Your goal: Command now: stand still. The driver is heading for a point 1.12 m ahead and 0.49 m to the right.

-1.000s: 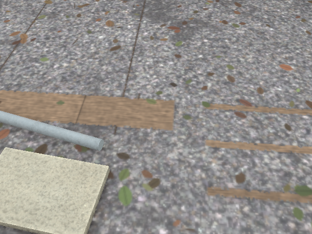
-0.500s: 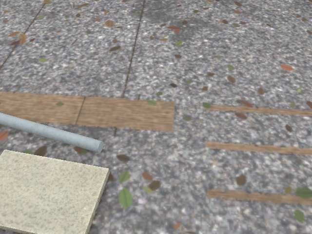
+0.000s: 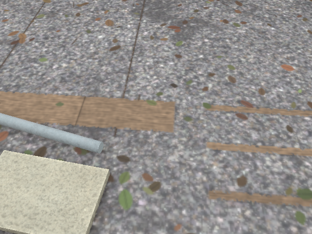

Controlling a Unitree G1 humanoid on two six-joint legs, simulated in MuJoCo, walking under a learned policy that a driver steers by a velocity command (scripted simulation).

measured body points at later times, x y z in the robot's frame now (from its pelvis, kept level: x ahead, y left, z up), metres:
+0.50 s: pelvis +0.01 +0.01 +0.00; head +0.01 +0.01 +0.45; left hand -0.01 +0.22 -0.17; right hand -0.03 -0.21 -0.16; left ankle -0.06 +0.11 -0.74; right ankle +0.04 -0.10 -0.74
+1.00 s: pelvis +0.22 -0.07 +0.00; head +0.22 -0.08 +0.45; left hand +0.16 +0.16 -0.15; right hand +0.36 -0.31 -0.12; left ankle +0.26 +0.06 -0.65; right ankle +0.14 -0.14 -0.74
